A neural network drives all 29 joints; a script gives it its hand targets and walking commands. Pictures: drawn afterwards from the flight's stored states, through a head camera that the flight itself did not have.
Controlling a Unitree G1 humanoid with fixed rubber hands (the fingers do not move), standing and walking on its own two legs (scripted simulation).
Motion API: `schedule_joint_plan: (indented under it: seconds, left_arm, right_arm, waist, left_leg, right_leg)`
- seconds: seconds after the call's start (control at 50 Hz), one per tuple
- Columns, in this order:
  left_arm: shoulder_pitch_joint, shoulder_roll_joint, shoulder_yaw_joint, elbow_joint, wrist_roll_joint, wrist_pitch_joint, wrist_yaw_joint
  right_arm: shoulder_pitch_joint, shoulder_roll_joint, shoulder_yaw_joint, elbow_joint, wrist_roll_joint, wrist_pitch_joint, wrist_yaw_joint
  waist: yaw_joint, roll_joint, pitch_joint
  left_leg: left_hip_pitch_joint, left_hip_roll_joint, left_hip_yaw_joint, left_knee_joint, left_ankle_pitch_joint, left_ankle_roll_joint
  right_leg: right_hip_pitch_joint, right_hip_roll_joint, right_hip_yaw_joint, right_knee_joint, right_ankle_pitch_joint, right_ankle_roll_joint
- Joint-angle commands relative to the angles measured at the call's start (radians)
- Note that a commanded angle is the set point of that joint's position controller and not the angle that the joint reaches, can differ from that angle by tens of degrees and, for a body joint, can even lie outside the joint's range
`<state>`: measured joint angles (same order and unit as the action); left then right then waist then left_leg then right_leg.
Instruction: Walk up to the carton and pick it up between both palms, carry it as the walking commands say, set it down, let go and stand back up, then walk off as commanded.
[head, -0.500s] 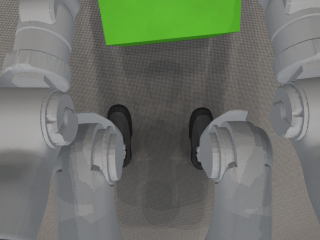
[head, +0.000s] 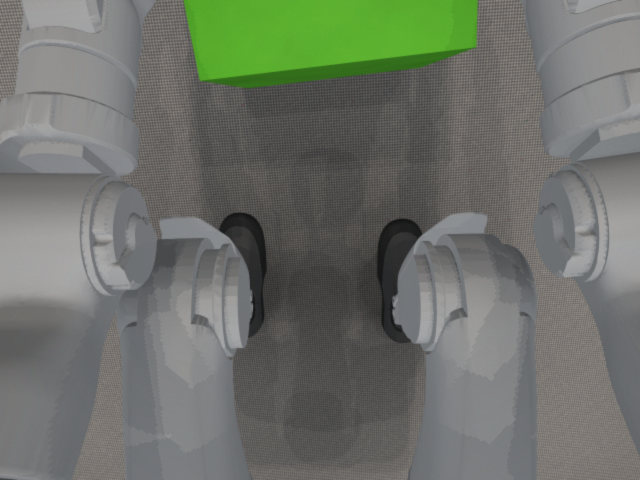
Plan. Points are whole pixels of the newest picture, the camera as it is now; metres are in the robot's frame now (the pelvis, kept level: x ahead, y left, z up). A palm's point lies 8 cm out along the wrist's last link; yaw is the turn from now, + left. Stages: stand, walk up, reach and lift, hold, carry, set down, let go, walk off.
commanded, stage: reach and lift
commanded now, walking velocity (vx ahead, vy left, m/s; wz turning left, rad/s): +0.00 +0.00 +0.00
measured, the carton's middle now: out of the picture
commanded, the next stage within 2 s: none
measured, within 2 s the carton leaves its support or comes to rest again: neither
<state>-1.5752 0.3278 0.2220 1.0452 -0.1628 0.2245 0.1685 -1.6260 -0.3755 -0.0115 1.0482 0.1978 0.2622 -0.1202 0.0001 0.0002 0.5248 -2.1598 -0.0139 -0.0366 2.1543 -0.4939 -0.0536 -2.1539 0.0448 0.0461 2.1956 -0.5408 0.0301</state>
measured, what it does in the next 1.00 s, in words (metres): rises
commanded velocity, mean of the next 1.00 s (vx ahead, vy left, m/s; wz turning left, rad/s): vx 0.00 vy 0.00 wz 0.00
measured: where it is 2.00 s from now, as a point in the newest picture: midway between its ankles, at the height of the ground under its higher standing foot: (322, 298)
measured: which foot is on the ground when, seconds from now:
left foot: down 0.00-1.00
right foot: down 0.00-1.00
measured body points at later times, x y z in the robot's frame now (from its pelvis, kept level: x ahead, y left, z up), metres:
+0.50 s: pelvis -0.01 -0.01 +0.01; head +0.34 -0.02 +0.28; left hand +0.58 +0.16 -0.09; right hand +0.58 -0.15 -0.09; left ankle +0.15 +0.13 -0.34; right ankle +0.13 -0.12 -0.34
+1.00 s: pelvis -0.02 -0.01 +0.06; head +0.32 -0.02 +0.35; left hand +0.56 +0.16 -0.02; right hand +0.57 -0.15 -0.02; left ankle +0.15 +0.13 -0.34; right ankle +0.13 -0.12 -0.34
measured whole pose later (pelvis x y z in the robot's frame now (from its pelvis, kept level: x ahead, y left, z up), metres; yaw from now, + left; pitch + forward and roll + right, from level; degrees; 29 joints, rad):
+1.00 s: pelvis -0.02 -0.01 +0.06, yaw +2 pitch +21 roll +3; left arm -1.47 0.23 0.30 0.83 -0.09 0.39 0.30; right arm -1.47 -0.21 -0.24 0.75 -0.02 0.46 -0.25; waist 0.00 -0.02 0.52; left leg -1.87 -0.03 -0.03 1.96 -0.47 -0.07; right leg -1.88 0.05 0.06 2.04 -0.53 0.02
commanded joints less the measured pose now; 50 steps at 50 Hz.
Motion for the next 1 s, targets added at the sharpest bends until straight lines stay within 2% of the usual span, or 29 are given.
schedule_joint_plan:
  seconds: [0.0, 0.06, 0.08, 0.1, 0.14, 0.18, 0.2, 0.26, 0.28, 0.32, 0.36, 0.38, 0.4, 0.44, 0.52, 0.54, 0.56, 0.58, 0.6, 0.62, 0.64, 0.66, 0.7, 0.72, 0.76, 0.84, 0.9, 0.96, 0.98]
  left_arm:
    - [-0.739, -1.049, -0.343, -0.39, -0.077, 0.01, -0.299]
    - [-0.734, -1.057, -0.32, -0.401, -0.067, 0.02, -0.313]
    - [-0.685, -1.035, -0.263, -0.322, -0.022, 0.03, -0.321]
    - [-0.689, -1.038, -0.234, -0.319, -0.024, 0.03, -0.331]
    - [-0.728, -1.051, -0.281, -0.448, -0.044, 0.026, -0.327]
    - [-0.678, -1.074, -0.28, -0.364, -0.04, 0.045, -0.333]
    - [-0.726, -1.075, -0.283, -0.427, -0.069, 0.048, -0.34]
    - [-0.693, -1.061, -0.265, -0.435, -0.048, 0.053, -0.346]
    - [-0.668, -1.067, -0.265, -0.443, -0.044, 0.053, -0.351]
    - [-0.665, -1.122, -0.302, -0.527, -0.05, 0.062, -0.349]
    - [-0.688, -1.115, -0.298, -0.58, -0.06, 0.069, -0.344]
    - [-0.663, -1.117, -0.29, -0.523, -0.051, 0.082, -0.344]
    - [-0.704, -1.112, -0.333, -0.554, -0.072, 0.085, -0.348]
    - [-0.697, -1.114, -0.311, -0.52, -0.049, 0.088, -0.355]
    - [-0.557, -1.128, -0.195, -0.328, 0.048, 0.093, -0.366]
    - [-0.624, -1.142, -0.257, -0.449, 0.019, 0.091, -0.365]
    - [-0.574, -1.178, -0.21, -0.35, 0.052, 0.1, -0.368]
    - [-0.546, -1.21, -0.259, -0.426, 0.026, 0.103, -0.368]
    - [-0.596, -1.203, -0.272, -0.417, 0.009, 0.109, -0.367]
    - [-0.662, -1.163, -0.278, -0.502, 0.0, 0.092, -0.363]
    - [-0.6, -1.197, -0.278, -0.433, -0.001, 0.106, -0.364]
    - [-0.61, -1.199, -0.302, -0.501, -0.004, 0.108, -0.36]
    - [-0.627, -1.205, -0.38, -0.566, -0.061, 0.119, -0.347]
    - [-0.63, -1.191, -0.372, -0.595, -0.045, 0.123, -0.341]
    - [-0.721, -1.187, -0.384, -0.665, -0.057, 0.135, -0.337]
    - [-0.62, -1.217, -0.391, -0.592, -0.04, 0.172, -0.33]
    - [-0.559, -1.282, -0.296, -0.439, 0.008, 0.177, -0.344]
    - [-0.546, -1.221, -0.214, -0.372, 0.073, 0.153, -0.364]
    - [-0.516, -1.245, -0.216, -0.4, 0.079, 0.159, -0.374]
  right_arm:
    - [-0.657, 1.031, 0.182, -0.356, 0.064, -0.045, 0.295]
    - [-0.654, 1.068, 0.148, -0.338, 0.046, -0.025, 0.308]
    - [-0.659, 1.096, 0.136, -0.297, 0.038, -0.017, 0.313]
    - [-0.645, 1.082, 0.118, -0.294, 0.01, -0.014, 0.316]
    - [-0.693, 1.155, 0.177, -0.43, 0.06, -0.014, 0.325]
    - [-0.67, 1.14, 0.167, -0.39, 0.038, -0.002, 0.319]
    - [-0.705, 1.144, 0.201, -0.47, 0.041, 0.008, 0.31]
    - [-0.685, 1.164, 0.192, -0.459, 0.048, 0.014, 0.314]
    - [-0.646, 1.162, 0.16, -0.447, 0.028, 0.018, 0.314]
    - [-0.681, 1.204, 0.23, -0.555, 0.065, 0.016, 0.312]
    - [-0.707, 1.225, 0.24, -0.603, 0.073, 0.03, 0.305]
    - [-0.707, 1.238, 0.262, -0.582, 0.072, 0.035, 0.3]
    - [-0.717, 1.227, 0.247, -0.622, 0.064, 0.038, 0.298]
    - [-0.661, 1.24, 0.222, -0.541, 0.028, 0.051, 0.297]
    - [-0.636, 1.248, 0.149, -0.454, -0.038, 0.047, 0.319]
    - [-0.624, 1.272, 0.165, -0.536, -0.022, 0.049, 0.32]
    - [-0.6, 1.226, 0.13, -0.447, -0.064, 0.051, 0.321]
    - [-0.606, 1.246, 0.178, -0.536, -0.031, 0.049, 0.322]
    - [-0.568, 1.24, 0.147, -0.452, -0.05, 0.065, 0.323]
    - [-0.525, 1.256, 0.15, -0.443, -0.063, 0.072, 0.324]
    - [-0.52, 1.247, 0.15, -0.447, -0.057, 0.069, 0.329]
    - [-0.573, 1.273, 0.191, -0.55, -0.034, 0.072, 0.333]
    - [-0.61, 1.257, 0.247, -0.646, 0.003, 0.072, 0.32]
    - [-0.611, 1.287, 0.255, -0.641, 0.031, 0.079, 0.321]
    - [-0.586, 1.282, 0.252, -0.586, 0.005, 0.11, 0.32]
    - [-0.702, 1.281, 0.291, -0.718, 0.053, 0.106, 0.31]
    - [-0.663, 1.236, 0.217, -0.58, -0.018, 0.107, 0.315]
    - [-0.551, 1.293, 0.139, -0.401, -0.078, 0.117, 0.33]
    - [-0.494, 1.327, 0.134, -0.403, -0.089, 0.122, 0.333]
  waist:
    - [0.058, 0.022, -2.001]
    - [0.068, 0.025, -1.945]
    - [0.134, 0.015, -1.849]
    - [0.09, -0.024, -1.8]
    - [0.139, -0.032, -2.06]
    - [0.11, -0.032, -2.052]
    - [0.1, -0.081, -2.163]
    - [0.131, -0.088, -2.18]
    - [0.114, -0.085, -2.2]
    - [0.151, -0.047, -2.412]
    - [0.14, -0.094, -2.483]
    - [0.162, -0.108, -2.467]
    - [0.122, -0.084, -2.493]
    - [0.128, -0.089, -2.404]
    - [0.186, -0.079, -2.128]
    - [0.158, -0.063, -2.312]
    - [0.131, -0.047, -2.22]
    - [0.135, -0.028, -2.386]
    - [0.099, -0.02, -2.358]
    - [0.107, -0.031, -2.378]
    - [0.098, -0.024, -2.377]
    - [0.122, -0.001, -2.479]
    - [0.095, -0.011, -2.635]
    - [0.145, 0.024, -2.643]
    - [0.093, -0.008, -2.649]
    - [0.147, 0.012, -2.638]
    - [0.089, -0.02, -2.401]
    - [0.152, -0.027, -2.185]
    - [0.129, -0.035, -2.247]
  left_leg:
    - [0.884, -0.089, 0.151, -0.154, 0.28, 0.023]
    - [0.821, -0.095, 0.158, -0.181, 0.226, 0.035]
    - [0.723, -0.096, 0.166, -0.183, 0.164, 0.049]
    - [0.693, -0.085, 0.166, -0.187, 0.149, 0.047]
    - [0.834, -0.099, 0.179, -0.171, 0.281, 0.045]
    - [0.779, -0.096, 0.185, -0.164, 0.278, 0.049]
    - [0.803, -0.106, 0.178, -0.157, 0.303, 0.053]
    - [0.8, -0.095, 0.189, -0.163, 0.302, 0.057]
    - [0.786, -0.095, 0.185, -0.178, 0.292, 0.057]
    - [0.861, -0.106, 0.188, -0.171, 0.378, 0.054]
    - [0.904, -0.116, 0.177, -0.192, 0.413, 0.062]
    - [0.877, -0.108, 0.174, -0.202, 0.388, 0.06]
    - [0.878, -0.111, 0.19, -0.195, 0.362, 0.052]
    - [0.813, -0.103, 0.19, -0.223, 0.263, 0.056]
    - [0.69, -0.092, 0.184, -0.275, 0.139, 0.066]
    - [0.775, -0.104, 0.201, -0.27, 0.212, 0.056]
    - [0.752, -0.105, 0.183, -0.269, 0.209, 0.053]
    - [0.853, -0.117, 0.169, -0.28, 0.293, 0.054]
    - [0.834, -0.122, 0.178, -0.278, 0.248, 0.052]
    - [0.826, -0.117, 0.177, -0.27, 0.264, 0.049]
    - [0.859, -0.118, 0.169, -0.275, 0.253, 0.047]
    - [0.919, -0.12, 0.185, -0.28, 0.319, 0.048]
    - [1.027, -0.135, 0.166, -0.269, 0.362, 0.043]
    - [1.039, -0.137, 0.176, -0.285, 0.379, 0.045]
    - [1.073, -0.132, 0.154, -0.318, 0.376, 0.042]
    - [1.104, -0.143, 0.173, -0.351, 0.324, 0.046]
    - [0.959, -0.137, 0.168, -0.372, 0.182, 0.047]
    - [0.797, -0.122, 0.191, -0.391, 0.092, 0.054]
    - [0.844, -0.128, 0.188, -0.41, 0.122, 0.059]
  right_leg:
    - [0.64, 0.059, -0.165, -0.204, 0.216, -0.027]
    - [0.621, 0.063, -0.16, -0.22, 0.192, -0.028]
    - [0.607, 0.063, -0.144, -0.227, 0.136, -0.025]
    - [0.611, 0.061, -0.149, -0.239, 0.131, -0.024]
    - [0.717, 0.074, -0.148, -0.227, 0.246, -0.013]
    - [0.744, 0.075, -0.14, -0.237, 0.257, -0.011]
    - [0.841, 0.072, -0.14, -0.233, 0.296, -0.008]
    - [0.85, 0.077, -0.135, -0.24, 0.306, -0.009]
    - [0.851, 0.08, -0.141, -0.247, 0.312, -0.005]
    - [0.929, 0.088, -0.134, -0.232, 0.39, -0.007]
    - [0.964, 0.088, -0.149, -0.236, 0.412, -0.002]
    - [0.966, 0.087, -0.145, -0.238, 0.393, 0.002]
    - [0.968, 0.091, -0.14, -0.269, 0.376, -0.004]
    - [0.944, 0.084, -0.128, -0.285, 0.275, 0.0]
    - [0.768, 0.083, -0.123, -0.324, 0.146, -0.003]
    - [0.863, 0.09, -0.13, -0.332, 0.231, -0.006]
    - [0.794, 0.086, -0.138, -0.327, 0.2, -0.004]
    - [0.853, 0.091, -0.148, -0.312, 0.263, 0.003]
    - [0.814, 0.09, -0.149, -0.337, 0.215, 0.001]
    - [0.837, 0.085, -0.136, -0.33, 0.246, -0.005]
    - [0.818, 0.089, -0.141, -0.333, 0.219, -0.004]
    - [0.873, 0.09, -0.13, -0.349, 0.28, -0.001]
    - [0.921, 0.097, -0.143, -0.329, 0.323, -0.009]
    - [0.94, 0.098, -0.126, -0.345, 0.334, -0.001]
    - [0.946, 0.099, -0.148, -0.346, 0.331, 0.001]
    - [0.985, 0.107, -0.139, -0.393, 0.277, -0.002]
    - [0.896, 0.093, -0.136, -0.431, 0.131, -0.003]
    - [0.82, 0.092, -0.115, -0.459, 0.072, -0.004]
    - [0.858, 0.096, -0.121, -0.476, 0.096, 0.001]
